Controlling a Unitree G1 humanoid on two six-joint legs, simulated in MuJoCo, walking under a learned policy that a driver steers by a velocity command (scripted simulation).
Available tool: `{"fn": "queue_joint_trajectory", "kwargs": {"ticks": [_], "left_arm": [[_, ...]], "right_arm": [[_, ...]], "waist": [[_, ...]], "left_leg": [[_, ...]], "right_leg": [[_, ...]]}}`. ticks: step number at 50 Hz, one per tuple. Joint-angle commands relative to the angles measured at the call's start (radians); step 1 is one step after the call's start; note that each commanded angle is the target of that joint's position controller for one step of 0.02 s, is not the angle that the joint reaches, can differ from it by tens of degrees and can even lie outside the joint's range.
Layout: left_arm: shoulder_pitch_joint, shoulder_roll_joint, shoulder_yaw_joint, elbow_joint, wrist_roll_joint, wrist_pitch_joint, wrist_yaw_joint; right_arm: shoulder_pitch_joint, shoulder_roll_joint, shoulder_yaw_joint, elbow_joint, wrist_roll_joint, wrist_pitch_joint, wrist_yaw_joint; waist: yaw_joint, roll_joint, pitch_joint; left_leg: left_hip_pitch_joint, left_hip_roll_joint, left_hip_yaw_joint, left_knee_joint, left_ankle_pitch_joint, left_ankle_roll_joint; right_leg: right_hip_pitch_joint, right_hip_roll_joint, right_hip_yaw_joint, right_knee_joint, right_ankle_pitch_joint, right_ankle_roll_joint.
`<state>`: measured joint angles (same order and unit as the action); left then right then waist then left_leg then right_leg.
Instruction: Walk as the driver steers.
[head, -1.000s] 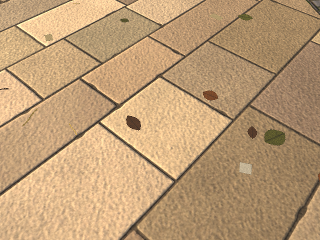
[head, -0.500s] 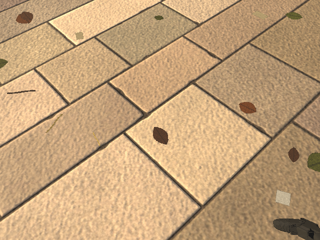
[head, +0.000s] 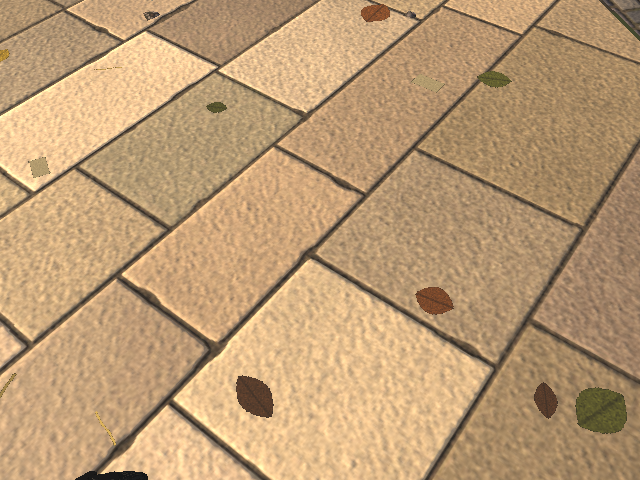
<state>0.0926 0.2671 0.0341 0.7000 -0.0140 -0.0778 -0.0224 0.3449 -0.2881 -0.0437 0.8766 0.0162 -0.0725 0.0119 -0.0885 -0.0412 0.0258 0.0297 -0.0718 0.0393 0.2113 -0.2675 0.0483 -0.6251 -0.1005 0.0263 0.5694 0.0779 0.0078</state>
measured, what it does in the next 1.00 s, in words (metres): walks ahead: right foot, then left foot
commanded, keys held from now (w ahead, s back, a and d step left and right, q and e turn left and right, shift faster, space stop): w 0.52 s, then no key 0.48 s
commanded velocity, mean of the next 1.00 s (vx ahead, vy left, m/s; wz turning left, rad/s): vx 0.36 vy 0.00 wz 0.00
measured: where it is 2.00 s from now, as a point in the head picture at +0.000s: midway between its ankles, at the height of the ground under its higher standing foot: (319, 452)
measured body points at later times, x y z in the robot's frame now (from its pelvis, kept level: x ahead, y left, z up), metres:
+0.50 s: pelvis +0.29 -0.03 +0.00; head +0.31 -0.03 +0.45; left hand +0.30 +0.25 -0.12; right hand +0.49 -0.27 -0.09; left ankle +0.48 +0.12 -0.70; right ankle +0.20 -0.14 -0.74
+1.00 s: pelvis +0.47 +0.02 +0.00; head +0.48 +0.02 +0.45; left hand +0.58 +0.29 -0.13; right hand +0.58 -0.23 -0.13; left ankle +0.50 +0.11 -0.74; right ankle +0.51 -0.13 -0.74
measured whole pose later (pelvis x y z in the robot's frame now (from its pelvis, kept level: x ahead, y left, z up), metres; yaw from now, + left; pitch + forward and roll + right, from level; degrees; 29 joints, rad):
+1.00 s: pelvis +0.47 +0.02 +0.00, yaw +0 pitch +0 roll +2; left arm 0.17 0.27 0.04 0.86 0.01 0.02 0.04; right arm 0.15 -0.23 -0.02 0.93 -0.01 -0.03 0.01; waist -0.01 -0.04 0.02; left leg -0.25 -0.07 0.07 0.42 -0.17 0.06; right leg -0.30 -0.08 0.05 0.51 -0.18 0.03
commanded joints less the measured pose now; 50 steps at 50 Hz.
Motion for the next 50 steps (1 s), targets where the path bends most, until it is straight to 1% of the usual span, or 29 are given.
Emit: {"fn": "queue_joint_trajectory", "kwargs": {"ticks": [1, 3, 4, 5, 6, 7, 8, 9, 10, 11, 13, 15, 20, 25, 28, 29, 30, 31, 32, 33, 34, 35, 36, 39, 42, 45, 47, 49, 50], "left_arm": [[-0.112, 0.085, 0.019, -0.103, -0.003, -0.023, -0.018], [-0.03, 0.119, 0.033, -0.087, -0.001, -0.023, -0.02], [0.102, 0.154, 0.054, -0.049, 0.002, -0.023, -0.014], [0.274, 0.21, 0.076, -0.008, 0.009, -0.019, -0.004], [0.368, 0.324, 0.102, 0.008, 0.024, -0.015, 0.001], [0.394, 0.237, 0.081, 0.014, 0.011, -0.012, -0.002], [0.32, 0.186, 0.061, 0.007, 0.008, -0.011, 0.0], [0.249, 0.163, 0.053, -0.004, 0.009, -0.009, 0.002], [0.195, 0.139, 0.045, -0.005, 0.013, -0.009, -0.001], [0.161, 0.115, 0.037, -0.009, 0.02, -0.014, -0.002], [0.141, 0.117, 0.039, 0.0, 0.018, -0.026, -0.005], [0.148, 0.138, 0.046, 0.019, 0.014, -0.035, -0.002], [0.202, 0.168, 0.052, 0.064, 0.008, -0.024, 0.016], [0.281, 0.192, 0.062, 0.123, -0.007, -0.004, 0.023], [0.261, 0.2, 0.067, 0.139, -0.003, 0.017, 0.033], [0.238, 0.205, 0.067, 0.137, -0.003, 0.025, 0.038], [0.243, 0.182, 0.058, 0.134, 0.003, 0.03, 0.041], [0.289, 0.124, 0.033, 0.108, 0.034, 0.026, 0.043], [0.46, 0.021, 0.001, 0.138, 0.028, 0.016, 0.031], [0.414, 0.136, 0.028, 0.166, 0.004, 0.009, 0.03], [0.309, 0.17, 0.04, 0.136, -0.02, 0.009, 0.032], [0.252, 0.158, 0.038, 0.125, -0.012, 0.016, 0.04], [0.224, 0.151, 0.041, 0.12, 0.004, 0.028, 0.049], [0.274, 0.087, 0.032, 0.138, 0.011, 0.066, 0.061], [0.234, 0.07, 0.022, 0.134, 0.02, 0.08, 0.069], [0.182, 0.094, 0.03, 0.136, 0.016, 0.096, 0.068], [0.151, 0.092, 0.032, 0.136, 0.018, 0.1, 0.067], [0.135, 0.087, 0.032, 0.141, 0.033, 0.095, 0.067], [0.128, 0.11, 0.034, 0.135, 0.04, 0.09, 0.07]], "right_arm": [[0.038, -0.186, -0.046, -0.02, 0.006, 0.012, -0.011], [0.017, -0.201, -0.051, -0.02, 0.006, 0.023, -0.015], [-0.003, -0.192, -0.046, -0.024, 0.004, 0.03, -0.016], [0.001, -0.149, -0.027, -0.041, -0.012, 0.03, -0.019], [0.121, -0.037, 0.009, -0.072, -0.018, 0.008, -0.01], [0.093, -0.073, 0.005, -0.054, -0.006, -0.015, -0.004], [0.001, -0.158, -0.018, -0.08, 0.023, -0.029, 0.004], [-0.067, -0.155, -0.017, -0.099, 0.028, -0.036, 0.005], [-0.1, -0.143, -0.017, -0.104, 0.012, -0.034, 0.003], [-0.089, -0.135, -0.022, -0.098, 0.003, -0.025, 0.001], [-0.047, -0.094, -0.015, -0.081, -0.002, -0.002, 0.0], [-0.076, -0.078, -0.011, -0.093, -0.009, 0.011, -0.005], [-0.256, -0.048, 0.001, -0.14, -0.012, -0.002, 0.004], [-0.376, -0.063, 0.001, -0.186, -0.001, -0.013, 0.026], [-0.336, -0.093, -0.011, -0.181, -0.014, -0.021, 0.036], [-0.25, -0.114, -0.025, -0.157, -0.022, -0.025, 0.034], [-0.125, -0.156, -0.044, -0.117, -0.031, -0.028, 0.027], [-0.003, -0.234, -0.059, -0.097, -0.05, -0.027, 0.018], [0.017, -0.265, -0.063, -0.083, -0.042, -0.013, 0.02], [0.031, -0.187, -0.048, -0.09, -0.018, -0.004, 0.023], [-0.049, -0.157, -0.037, -0.097, -0.014, -0.003, 0.02], [-0.127, -0.126, -0.026, -0.105, -0.016, -0.003, 0.018], [-0.18, -0.095, -0.017, -0.106, -0.022, -0.003, 0.017], [-0.247, -0.063, -0.006, -0.085, -0.049, -0.012, 0.017], [-0.269, -0.096, -0.013, -0.058, -0.044, -0.008, 0.007], [-0.254, -0.113, -0.014, -0.029, -0.038, 0.012, -0.002], [-0.262, -0.103, -0.008, -0.017, -0.033, 0.025, -0.004], [-0.254, -0.071, 0.005, -0.001, -0.023, 0.033, -0.005], [-0.22, -0.05, 0.014, 0.014, -0.03, 0.033, -0.004]], "waist": [[0.011, 0.09, 0.054], [0.068, 0.116, -0.003], [0.143, 0.107, -0.088], [0.213, 0.069, -0.232], [0.175, -0.166, -0.385], [0.202, -0.198, -0.44], [0.199, -0.126, -0.275], [0.175, -0.061, -0.172], [0.146, -0.015, -0.095], [0.112, -0.028, -0.065], [0.078, -0.044, -0.057], [0.069, -0.033, -0.028], [0.123, -0.017, 0.022], [0.156, -0.018, 0.051], [0.114, -0.033, 0.023], [0.064, -0.039, -0.034], [0.011, -0.016, -0.128], [0.0, 0.128, -0.292], [0.06, 0.362, -0.437], [0.002, 0.221, -0.453], [0.015, 0.176, -0.295], [0.045, 0.106, -0.209], [0.07, 0.092, -0.154], [0.139, 0.147, -0.143], [0.136, 0.152, -0.155], [0.11, 0.139, -0.14], [0.108, 0.127, -0.092], [0.12, 0.103, -0.049], [0.109, 0.072, -0.039]], "left_leg": [[0.027, 0.325, -0.141, -0.005, 0.343, 0.143], [0.064, 0.321, -0.129, 0.106, 0.577, 0.12], [0.036, 0.277, -0.089, 0.268, 0.715, 0.096], [-0.114, 0.228, -0.054, 0.514, 0.602, 0.062], [-0.538, 0.06, -0.009, 0.914, 0.151, -0.015], [-0.697, 0.015, -0.145, 1.056, -0.301, -0.019], [-0.787, 0.081, -0.16, 1.112, -0.258, -0.004], [-0.784, 0.135, -0.125, 1.075, -0.168, 0.001], [-0.758, 0.168, -0.107, 1.006, -0.102, -0.006], [-0.697, 0.199, -0.114, 0.951, -0.05, -0.013], [-0.625, 0.208, -0.102, 0.907, -0.005, -0.035], [-0.649, 0.214, -0.094, 0.832, 0.05, -0.058], [-0.643, 0.186, -0.062, 0.487, 0.326, -0.072], [-0.647, 0.158, -0.069, 0.334, 0.341, -0.04], [-0.573, 0.125, -0.054, 0.284, 0.25, -0.001], [-0.448, 0.09, -0.023, 0.258, 0.266, 0.018], [-0.253, 0.085, -0.011, 0.242, 0.398, 0.043], [0.068, 0.275, -0.195, 0.333, 0.765, 0.111], [0.358, 0.498, -0.555, 0.294, 0.835, 0.301], [0.296, 0.462, -0.578, 0.23, 0.712, 0.284], [0.173, 0.427, -0.439, 0.207, 0.677, 0.244], [0.044, 0.382, -0.353, 0.178, 0.681, 0.215], [-0.077, 0.358, -0.3, 0.149, 0.694, 0.203], [-0.274, 0.301, -0.18, 0.084, 0.738, 0.197], [-0.305, 0.283, -0.126, 0.067, 0.692, 0.194], [-0.314, 0.284, -0.146, 0.032, 0.385, 0.18], [-0.341, 0.271, -0.163, 0.022, 0.141, 0.159], [-0.372, 0.226, -0.162, 0.041, -0.042, 0.1], [-0.384, 0.194, -0.153, 0.066, -0.085, 0.057]], "right_leg": [[-0.012, 0.023, -0.006, -0.06, -0.072, -0.032], [0.115, 0.063, -0.037, -0.08, -0.152, -0.065], [0.301, 0.094, -0.069, -0.108, -0.136, -0.095], [0.597, 0.011, 0.01, -0.059, -0.109, -0.145], [1.005, -0.252, 0.473, -0.088, -0.253, -0.309], [1.054, -0.301, 0.722, -0.237, -0.358, -0.345], [0.938, -0.268, 0.578, -0.256, -0.394, -0.29], [0.794, -0.226, 0.442, -0.275, -0.328, -0.261], [0.662, -0.184, 0.349, -0.309, -0.239, -0.248], [0.573, -0.15, 0.283, -0.344, -0.177, -0.234], [0.487, -0.125, 0.216, -0.398, -0.104, -0.246], [0.454, -0.119, 0.154, -0.432, -0.041, -0.257], [0.465, -0.071, 0.035, -0.459, -0.043, -0.217], [0.599, -0.135, 0.046, -0.416, -0.073, -0.2], [0.68, -0.149, 0.047, -0.299, 0.151, -0.162], [0.681, -0.118, 0.025, -0.189, 0.322, -0.135], [0.637, -0.055, -0.01, -0.018, 0.369, -0.095], [0.432, 0.022, -0.044, 0.271, 0.034, -0.043], [0.109, 0.186, -0.006, 0.615, -0.734, 0.023], [0.074, 0.164, 0.136, 0.711, -0.765, 0.021], [0.003, 0.118, 0.108, 0.717, -0.711, 0.014], [0.009, 0.067, 0.066, 0.662, -0.639, 0.02], [0.053, 0.033, 0.058, 0.601, -0.578, 0.028], [0.261, 0.008, 0.047, 0.433, -0.491, 0.046], [0.34, 0.011, 0.029, 0.229, -0.401, 0.052], [0.385, 0.018, 0.02, 0.123, -0.314, 0.045], [0.414, 0.023, 0.012, 0.031, -0.286, 0.031], [0.485, 0.028, 0.007, -0.125, -0.192, 0.009], [0.518, -0.018, 0.055, -0.168, -0.104, -0.005]]}}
